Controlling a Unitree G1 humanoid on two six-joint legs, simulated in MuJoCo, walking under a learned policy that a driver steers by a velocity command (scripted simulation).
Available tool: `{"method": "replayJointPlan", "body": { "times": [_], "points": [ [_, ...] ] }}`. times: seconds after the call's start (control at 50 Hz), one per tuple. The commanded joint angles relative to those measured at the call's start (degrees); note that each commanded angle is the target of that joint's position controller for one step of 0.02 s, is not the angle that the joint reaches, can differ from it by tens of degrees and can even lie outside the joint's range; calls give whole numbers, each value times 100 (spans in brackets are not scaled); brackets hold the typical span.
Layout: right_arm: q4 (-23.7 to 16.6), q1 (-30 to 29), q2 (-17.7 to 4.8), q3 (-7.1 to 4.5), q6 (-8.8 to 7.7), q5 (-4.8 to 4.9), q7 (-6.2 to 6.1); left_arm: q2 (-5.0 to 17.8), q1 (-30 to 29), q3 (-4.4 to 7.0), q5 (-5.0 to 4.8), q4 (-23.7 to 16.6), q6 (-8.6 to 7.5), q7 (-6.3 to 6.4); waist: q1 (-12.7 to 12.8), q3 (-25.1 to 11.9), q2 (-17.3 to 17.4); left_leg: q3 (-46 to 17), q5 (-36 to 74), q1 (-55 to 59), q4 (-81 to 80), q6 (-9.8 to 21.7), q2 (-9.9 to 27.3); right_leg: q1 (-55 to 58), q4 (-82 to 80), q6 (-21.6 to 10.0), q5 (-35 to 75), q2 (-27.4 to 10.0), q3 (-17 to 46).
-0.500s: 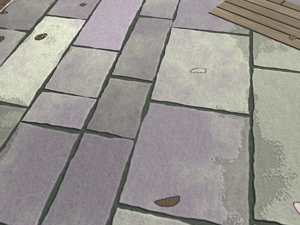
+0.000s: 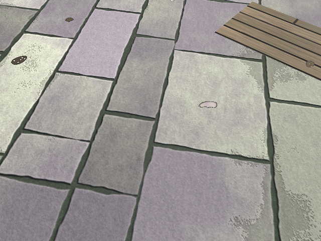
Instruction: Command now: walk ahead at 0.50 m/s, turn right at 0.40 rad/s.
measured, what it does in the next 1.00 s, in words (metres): walks ahead, turning right: right foot, then left foot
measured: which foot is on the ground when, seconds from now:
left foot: down 0.00-0.32, up 0.34-0.76, down 0.78-1.00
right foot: up 0.00-0.32, down 0.34-1.00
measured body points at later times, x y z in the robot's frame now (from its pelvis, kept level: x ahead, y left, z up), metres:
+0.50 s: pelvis +0.19 -0.05 -0.01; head +0.24 -0.09 +0.44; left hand +0.42 +0.17 -0.10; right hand +0.25 -0.37 -0.13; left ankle +0.20 +0.12 -0.65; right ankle +0.26 -0.14 -0.74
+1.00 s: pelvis +0.26 -0.03 -0.01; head +0.28 -0.02 +0.44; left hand +0.50 +0.17 -0.11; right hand +0.30 -0.32 -0.11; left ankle +0.33 +0.08 -0.74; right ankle +0.26 -0.15 -0.74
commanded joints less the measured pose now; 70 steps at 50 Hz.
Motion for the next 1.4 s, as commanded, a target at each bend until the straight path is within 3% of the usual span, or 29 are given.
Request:
{"method": "replayJointPlan", "body": {
  "times": [0.02,0.12,0.2,0.28,0.32,0.34,0.36,0.38,0.4,0.44,0.46,0.5,0.58,0.68,0.74,0.78,0.82,0.84,0.88,0.94,1.08,1.12,1.16,1.18,1.22,1.28,1.36,1.38,1.4],
  "points": [
    [-105,82,-575,-189,-150,-22,-13,246,-39,105,-6,-444,57,2,-63,-116,855,-1294,662,932,-1604,899,1563,-1139,77,68,557,-478,314],
    [120,83,-833,-278,-134,-52,-137,115,-618,69,76,-731,104,-78,-57,162,565,-120,2186,871,-1620,836,1428,-1230,-1269,181,1750,-410,194],
    [238,264,-1091,-339,9,41,-257,32,-1270,14,139,-1070,93,-258,-286,114,577,486,3049,983,-1245,668,1396,-596,-2491,89,2390,-176,-335],
    [249,173,-1341,-440,182,243,-329,408,-1079,175,173,-1259,166,-374,-36,-180,770,546,4020,1598,-187,439,1583,-121,-2932,-257,1452,150,-587],
    [211,163,-1209,-401,251,266,-344,861,28,420,185,-997,155,-301,511,-751,411,751,3740,1251,1677,72,1123,1426,-3723,-588,2166,576,-683],
    [109,534,-849,-267,228,-22,-307,1464,303,556,185,-1029,185,-140,417,-1206,-781,806,757,-181,3513,-348,664,2886,-3567,-1017,4919,-520,792],
    [60,1125,-456,-112,183,-269,-206,1705,-38,478,277,-1303,186,-90,-172,-1963,-1436,-81,-3327,-1632,5250,-679,-238,4032,-3286,-2119,7224,-1676,2907],
    [37,1045,-908,-165,159,-10,-142,1488,-86,445,265,-1479,190,-181,177,-2826,-724,-1016,-3089,-1959,5769,-645,-178,4202,-3920,-2549,5498,-1888,3362],
    [-73,441,-1100,-213,178,185,-152,1200,-403,394,207,-1518,175,-204,208,-2066,-254,-958,-2431,-2366,5556,-526,21,3551,-4241,-2228,3847,-1547,2872],
    [-24,93,-1045,-233,333,56,-321,756,-950,257,56,-1539,239,-108,-59,-934,124,-923,-1656,-2205,4646,-510,398,1984,-4534,-1564,2410,-948,2037],
    [-47,121,-1067,-253,406,12,-350,744,-1078,248,122,-1593,277,-70,-197,-770,-58,-899,-1451,-1827,4365,-507,382,1384,-4637,-1454,2272,-759,1854],
    [-42,254,-914,-233,435,-44,-361,832,-1101,283,249,-1655,288,-12,-289,-831,-245,-810,-1208,-1440,3984,-546,236,965,-4667,-1423,2674,-573,1654],
    [-105,38,-777,-174,457,-31,-397,930,-978,329,169,-1666,348,134,-186,-1034,-288,-959,-865,-1485,3124,-677,126,1095,-4589,-1341,2149,-499,1814],
    [-172,-175,-763,-144,466,20,-336,769,-1030,256,224,-1678,451,165,-21,-846,-588,-898,-635,-1056,2271,-674,170,873,-4597,-1195,863,-429,1951],
    [-137,-41,-661,-94,388,25,-235,426,-1002,89,293,-1585,460,102,-14,-885,-586,-758,-629,-399,1445,-527,266,975,-4313,-1129,1126,-539,1898],
    [-58,108,-471,-24,333,-60,-126,67,-746,-74,308,-1348,421,47,-141,-761,-395,-720,369,575,-18,-316,273,745,-4099,-717,845,-258,1529],
    [-236,-442,-1088,-87,336,-184,-140,108,21,-43,402,-1203,307,5,650,-469,1071,-1872,1289,308,-238,377,1215,754,-3539,-98,-57,575,558],
    [-228,-522,-850,-65,350,-152,-128,291,-397,-12,431,-1241,284,30,427,-366,1259,-2014,91,-416,-481,514,1142,1348,-3687,53,375,454,437],
    [-196,-322,-984,-102,339,-55,-109,474,-1056,82,345,-1320,331,94,106,-120,1064,-1899,-673,-677,-561,266,814,1550,-3487,24,681,482,339],
    [-273,-198,-1131,-161,342,51,-167,357,-1009,98,327,-1349,363,138,57,-47,1190,-2120,-201,-493,-433,333,813,1383,-3430,-12,722,480,181],
    [-695,-136,-1086,-264,564,151,-249,321,-841,258,253,-1342,277,120,-82,-424,436,-2218,448,-525,455,370,406,1574,-3555,-183,1034,204,180],
    [-811,-133,-938,-240,595,160,-224,519,-639,337,276,-1322,297,131,-64,-461,-311,-1579,-182,-1139,1306,35,-67,1991,-4088,-652,1365,-536,925],
    [-865,-89,-975,-283,608,127,-158,638,-640,342,307,-1392,259,188,-10,-578,-1090,-888,-2297,-1770,3208,-272,-175,2253,-4494,-1601,2773,-1982,2162],
    [-874,-140,-1134,-368,627,131,-134,609,-615,306,309,-1443,225,228,34,-560,-646,-937,-2617,-1963,4210,-379,-30,2184,-4494,-1805,3306,-2173,2171],
    [-812,-42,-912,-325,718,192,-120,674,-1017,309,223,-1464,222,261,-164,-380,-210,-933,-2097,-1956,4082,-463,264,2003,-4442,-1378,3057,-1685,1245],
    [-916,-192,-644,-193,757,190,-41,839,-1190,366,209,-1428,348,254,-59,-426,-560,-389,-1575,-1143,2914,-501,292,1695,-4373,-1079,3136,-1157,183],
    [-901,200,-836,-301,772,188,62,886,-1090,385,39,-1328,417,213,-195,-727,-653,105,-421,-38,925,-256,-10,1719,-3823,-824,2633,-1245,-206],
    [-829,418,-922,-362,779,145,22,734,-900,350,10,-1239,400,196,-236,-710,-418,35,-26,476,364,-93,-160,1389,-3383,-532,2002,-1086,-438],
    [-891,528,-1364,-488,757,123,-47,466,-638,294,147,-1189,394,164,-134,-555,721,-1160,1443,1199,-96,250,503,334,-2181,3,597,-635,-981]
  ]
}}
Keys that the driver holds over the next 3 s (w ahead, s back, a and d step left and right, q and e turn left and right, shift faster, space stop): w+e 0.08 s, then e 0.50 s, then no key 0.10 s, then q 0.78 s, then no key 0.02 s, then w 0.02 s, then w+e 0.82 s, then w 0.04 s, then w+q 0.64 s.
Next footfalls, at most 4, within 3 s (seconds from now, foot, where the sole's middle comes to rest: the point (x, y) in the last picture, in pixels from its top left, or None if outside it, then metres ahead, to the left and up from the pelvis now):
0.34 right None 0.30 -0.16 -0.78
0.78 left None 0.36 0.07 -0.78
1.40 left None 0.33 0.11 -0.78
2.04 right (207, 233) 0.52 -0.18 -0.78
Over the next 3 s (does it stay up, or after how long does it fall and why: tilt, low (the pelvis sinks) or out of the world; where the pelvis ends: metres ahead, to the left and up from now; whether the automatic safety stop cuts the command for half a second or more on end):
stays up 0.95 -0.24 -0.01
